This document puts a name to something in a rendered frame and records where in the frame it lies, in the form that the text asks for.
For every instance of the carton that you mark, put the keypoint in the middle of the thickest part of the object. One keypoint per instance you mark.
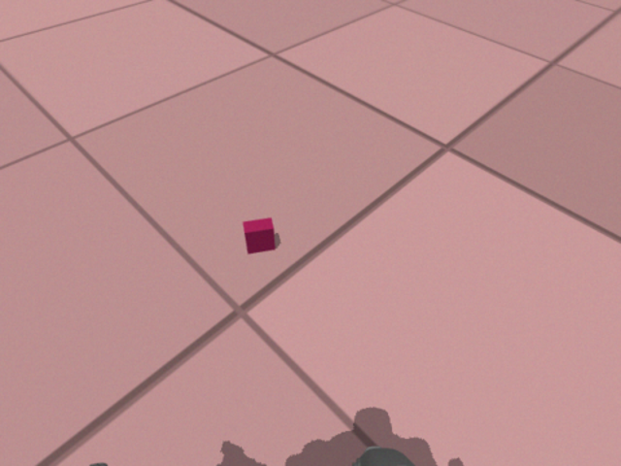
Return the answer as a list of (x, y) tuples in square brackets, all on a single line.
[(259, 235)]

